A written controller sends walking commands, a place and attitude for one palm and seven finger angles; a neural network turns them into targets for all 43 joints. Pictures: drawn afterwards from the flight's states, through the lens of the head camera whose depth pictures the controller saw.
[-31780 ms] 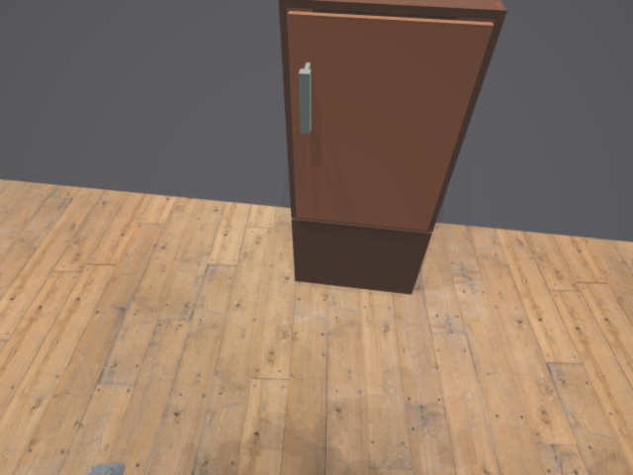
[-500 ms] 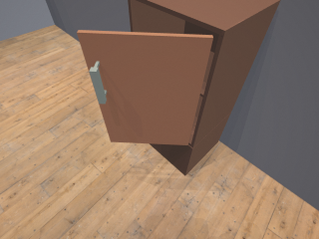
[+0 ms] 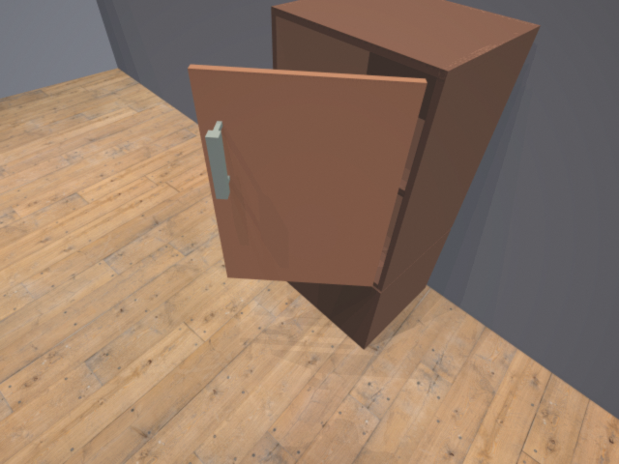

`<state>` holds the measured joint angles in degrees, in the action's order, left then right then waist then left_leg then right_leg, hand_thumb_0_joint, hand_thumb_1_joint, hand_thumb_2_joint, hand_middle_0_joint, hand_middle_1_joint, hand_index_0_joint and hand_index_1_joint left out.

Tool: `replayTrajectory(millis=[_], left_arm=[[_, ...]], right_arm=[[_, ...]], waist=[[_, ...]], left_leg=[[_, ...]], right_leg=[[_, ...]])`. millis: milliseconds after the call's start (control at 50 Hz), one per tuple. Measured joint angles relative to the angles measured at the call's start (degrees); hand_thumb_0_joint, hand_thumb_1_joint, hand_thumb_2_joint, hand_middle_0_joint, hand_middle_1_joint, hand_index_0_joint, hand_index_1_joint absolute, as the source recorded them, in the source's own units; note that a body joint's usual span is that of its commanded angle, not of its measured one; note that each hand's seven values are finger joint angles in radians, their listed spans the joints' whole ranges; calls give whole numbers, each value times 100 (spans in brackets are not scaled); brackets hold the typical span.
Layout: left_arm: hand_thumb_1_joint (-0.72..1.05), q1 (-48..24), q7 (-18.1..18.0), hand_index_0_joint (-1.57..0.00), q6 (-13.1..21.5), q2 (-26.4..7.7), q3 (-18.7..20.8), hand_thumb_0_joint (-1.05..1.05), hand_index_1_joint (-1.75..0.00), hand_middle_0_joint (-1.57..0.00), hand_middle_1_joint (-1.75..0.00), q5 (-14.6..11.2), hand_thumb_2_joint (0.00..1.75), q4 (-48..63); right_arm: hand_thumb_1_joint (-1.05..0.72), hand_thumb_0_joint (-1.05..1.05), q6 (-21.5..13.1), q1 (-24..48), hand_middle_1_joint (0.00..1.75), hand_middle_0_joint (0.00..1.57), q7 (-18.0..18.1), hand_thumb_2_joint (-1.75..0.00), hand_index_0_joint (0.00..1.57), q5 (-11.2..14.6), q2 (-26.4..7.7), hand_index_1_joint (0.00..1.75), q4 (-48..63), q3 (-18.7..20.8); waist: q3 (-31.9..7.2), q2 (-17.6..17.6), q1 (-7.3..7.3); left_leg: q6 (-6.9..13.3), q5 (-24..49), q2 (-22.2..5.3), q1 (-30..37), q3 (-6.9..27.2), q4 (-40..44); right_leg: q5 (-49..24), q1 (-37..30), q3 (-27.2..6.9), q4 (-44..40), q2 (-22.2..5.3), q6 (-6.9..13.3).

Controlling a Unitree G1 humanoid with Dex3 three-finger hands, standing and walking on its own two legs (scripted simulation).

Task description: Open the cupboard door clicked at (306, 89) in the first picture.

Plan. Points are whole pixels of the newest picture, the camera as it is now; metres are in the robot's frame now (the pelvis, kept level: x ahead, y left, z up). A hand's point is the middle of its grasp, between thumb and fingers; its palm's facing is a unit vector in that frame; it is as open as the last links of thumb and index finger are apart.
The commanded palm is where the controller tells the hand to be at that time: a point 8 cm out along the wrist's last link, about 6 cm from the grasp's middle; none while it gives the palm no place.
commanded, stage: shuffle to correct the standing spot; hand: left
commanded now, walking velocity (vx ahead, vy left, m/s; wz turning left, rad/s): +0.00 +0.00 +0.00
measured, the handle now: (220, 160) +0.65 +0.21 +0.04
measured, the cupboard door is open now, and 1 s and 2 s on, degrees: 43 43 43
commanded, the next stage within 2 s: come to a stop and stand still in 0.58 s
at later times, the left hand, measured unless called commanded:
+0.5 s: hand out of the picture -0.01 +0.17 -0.19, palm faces +0.04 -0.99 -0.12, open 7.4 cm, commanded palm none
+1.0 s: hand out of the picture +0.12 +0.23 -0.19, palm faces +0.00 -0.99 -0.16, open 7.4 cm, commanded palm none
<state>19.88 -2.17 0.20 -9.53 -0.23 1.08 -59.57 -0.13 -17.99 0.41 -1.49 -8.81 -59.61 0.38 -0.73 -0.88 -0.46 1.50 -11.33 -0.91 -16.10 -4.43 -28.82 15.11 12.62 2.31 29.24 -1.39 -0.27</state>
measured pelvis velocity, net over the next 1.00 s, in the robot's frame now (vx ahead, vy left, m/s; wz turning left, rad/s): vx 0.11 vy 0.06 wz -0.05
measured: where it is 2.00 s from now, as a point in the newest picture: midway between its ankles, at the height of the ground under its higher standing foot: outside the picture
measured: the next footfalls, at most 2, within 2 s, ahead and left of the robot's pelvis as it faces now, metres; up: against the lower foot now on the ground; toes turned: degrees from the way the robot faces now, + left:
left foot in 0.82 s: +0.16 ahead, +0.14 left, +0.00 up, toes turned +1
right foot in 1.20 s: +0.12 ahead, -0.08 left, +0.00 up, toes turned -4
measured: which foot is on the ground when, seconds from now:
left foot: down 0.00-0.60, up 0.62-0.80, down 0.82-1.00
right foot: down 0.00-0.84, up 0.86-1.00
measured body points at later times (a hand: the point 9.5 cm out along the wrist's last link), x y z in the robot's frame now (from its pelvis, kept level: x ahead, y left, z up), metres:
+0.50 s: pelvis +0.04 +0.02 -0.01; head +0.04 +0.04 +0.44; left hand -0.01 +0.23 -0.17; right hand +0.03 -0.20 -0.16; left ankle +0.05 +0.10 -0.74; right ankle +0.01 -0.11 -0.73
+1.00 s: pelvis +0.11 +0.06 +0.00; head +0.14 +0.09 +0.44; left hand +0.12 +0.28 -0.17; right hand +0.18 -0.17 -0.14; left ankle +0.18 +0.15 -0.74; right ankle +0.05 -0.06 -0.70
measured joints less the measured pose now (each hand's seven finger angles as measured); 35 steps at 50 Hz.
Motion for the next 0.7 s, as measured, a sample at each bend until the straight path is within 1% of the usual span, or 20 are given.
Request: replayTrajectory(millis=[100, 140, 220, 280, 340, 400, 420, 460, 520, 540, 580, 600, 620, 660, 700], left_arm=[[91, 106, 15, -19, 11, 16, -8, 1, -30, -19, -30, -5, 90, -58], [91, 161, 23, -19, 9, 36, -7, 1, -30, -19, -30, 5, 90, -88], [91, 287, 57, -19, -11, 99, 30, 1, -30, -19, -30, 25, 90, -124], [91, 386, 86, -19, 14, 148, 67, 1, -30, -19, -30, 17, 90, -146], [91, 472, 101, -20, 37, 186, 92, 1, -30, -19, -30, 5, 90, -187], [91, 546, 104, -20, 29, 211, 109, 1, -30, -19, -30, 7, 90, -228], [91, 562, 105, -20, 22, 212, 116, 1, -30, -19, -30, 12, 90, -240], [91, 571, 113, -20, 18, 212, 125, 1, -30, -19, -30, 28, 90, -253], [91, 487, 125, -19, 47, 228, 122, 1, -30, -19, -30, 48, 90, -253], [91, 438, 132, -19, 66, 234, 123, 1, -30, -19, -30, 49, 90, -239], [91, 348, 139, -19, 145, 231, 139, 1, -30, -19, -30, 47, 90, -164], [91, 297, 132, -19, 199, 235, 150, 1, -30, -19, -30, 43, 90, -131], [91, 242, 125, -19, 250, 248, 157, 1, -30, -19, -30, 34, 90, -107], [91, 174, 94, -19, 356, 259, 182, 1, -30, -19, -30, 24, 90, -40], [91, 157, 50, -20, 417, 277, 202, 1, -30, -19, -30, 43, 90, 13]], right_arm=[[-91, 0, -21, -44, 29, 20, -2, -90, 20, 14, 24, 30, -71, -14], [-91, 0, -14, -72, 29, 20, -8, -90, 20, 9, 34, 30, -106, -18], [-91, 0, 44, -149, 29, 20, -28, -90, 20, -10, 52, 30, -156, 1], [-91, 0, 45, -185, 29, 20, -36, -90, 20, -9, 62, 30, -171, 17], [-91, 0, -5, -218, 29, 20, -37, -90, 20, -1, 73, 30, -172, 27], [-91, 0, -55, -252, 29, 20, -38, -90, 20, 7, 91, 30, -175, 31], [-91, 0, -71, -259, 29, 20, -36, -90, 20, 9, 104, 30, -174, 32], [-91, 0, -123, -266, 29, 20, -26, -90, 20, 14, 133, 30, -161, 31], [-91, 0, -215, -236, 29, 20, -2, -90, 20, 12, 169, 30, -140, 27], [-91, 0, -235, -227, 29, 20, 4, -90, 20, 12, 181, 30, -138, 22], [-91, 0, -256, -237, 29, 20, 10, -90, 20, 28, 210, 30, -142, 1], [-91, 0, -259, -256, 29, 20, 9, -90, 20, 44, 214, 30, -154, -5], [-91, 0, -246, -272, 29, 20, 1, -90, 20, 50, 209, 30, -184, -4], [-91, 0, -170, -256, 29, 20, -29, -90, 20, 29, 214, 30, -259, 9], [-91, 1, -84, -144, 29, 20, -42, -90, 20, -2, 194, 30, -301, 27]], waist=[[16, -28, 20], [10, -38, 28], [-29, -43, 61], [-16, -57, 85], [24, -79, 93], [22, -100, 98], [13, -124, 101], [1, -167, 102], [47, -143, 104], [73, -116, 95], [115, -88, 77], [127, -53, 65], [126, 10, 59], [107, 51, 98], [125, 33, 164]], left_leg=[[26, 57, 21, -24, 3, 59], [30, 18, 28, -31, 4, 32], [54, -335, 48, -94, 28, -143], [71, -512, 70, -138, 34, -298], [88, -512, 88, -149, 32, -456], [128, -480, 101, -114, 16, -573], [148, -538, 115, -94, -6, -599], [189, -649, 150, -39, -72, -597], [228, -710, 133, 111, -206, -479], [226, -718, 116, 174, -239, -425], [195, -779, 105, 245, -277, -427], [174, -855, 96, 229, -255, -525], [150, -997, 69, 166, -214, -711], [92, -1500, 55, -157, -165, -1514], [52, -1675, 42, -545, -129, -2257]], right_leg=[[-67, 11, 4, -78, -17, -29], [-20, 15, 2, -54, -21, -9], [317, 53, -30, 80, -8, 55], [337, 68, -72, 153, -5, 71], [250, 51, -100, 250, -19, 29], [446, 13, -115, 391, -37, -4], [517, 8, -138, 436, -51, 16], [652, 44, -191, 574, -80, 150], [872, 255, -24, 981, -82, 252], [891, 285, 63, 956, -65, 266], [563, 203, 170, 505, -21, 290], [303, 163, 182, 425, -9, 255], [307, 131, 235, 452, 4, 195], [465, -1, 338, 400, -15, 115], [499, -194, 381, 204, -55, 79]])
